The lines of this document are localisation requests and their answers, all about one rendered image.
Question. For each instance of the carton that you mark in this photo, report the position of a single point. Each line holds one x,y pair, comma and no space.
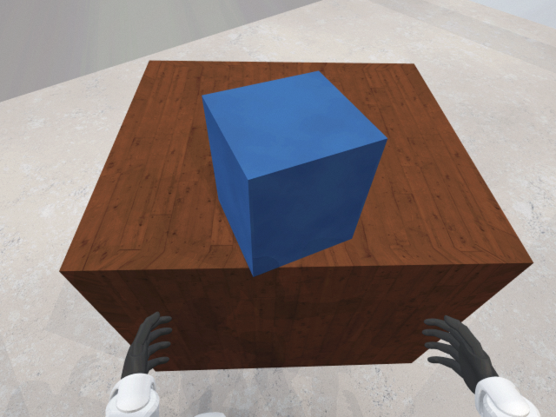
294,161

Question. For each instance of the pedestal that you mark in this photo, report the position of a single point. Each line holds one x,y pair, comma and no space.
431,239

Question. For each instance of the robot left forearm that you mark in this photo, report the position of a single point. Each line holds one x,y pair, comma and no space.
134,396

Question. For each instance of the left robot hand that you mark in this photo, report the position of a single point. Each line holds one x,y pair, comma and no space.
136,361

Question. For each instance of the right robot hand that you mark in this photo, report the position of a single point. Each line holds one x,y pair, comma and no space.
469,361

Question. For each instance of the robot right forearm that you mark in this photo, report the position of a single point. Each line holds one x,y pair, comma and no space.
498,397

